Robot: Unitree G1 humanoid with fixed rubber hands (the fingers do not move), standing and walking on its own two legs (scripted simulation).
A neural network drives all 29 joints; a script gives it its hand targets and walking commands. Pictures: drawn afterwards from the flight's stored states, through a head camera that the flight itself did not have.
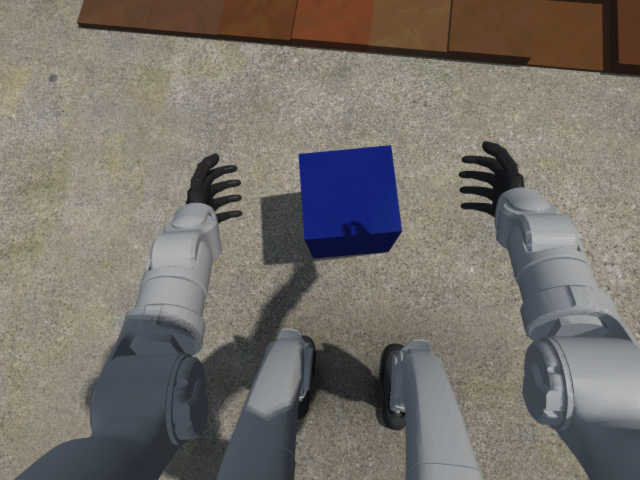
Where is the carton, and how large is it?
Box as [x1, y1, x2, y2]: [299, 145, 401, 257]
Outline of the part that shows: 390,145 299,154 304,239 313,257 382,252 389,250 401,231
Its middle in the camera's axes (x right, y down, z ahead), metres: +0.06 -0.07 +0.97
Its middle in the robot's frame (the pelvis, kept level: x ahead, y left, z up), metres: +0.56 +0.03 -0.54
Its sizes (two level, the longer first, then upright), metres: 0.210 0.200 0.250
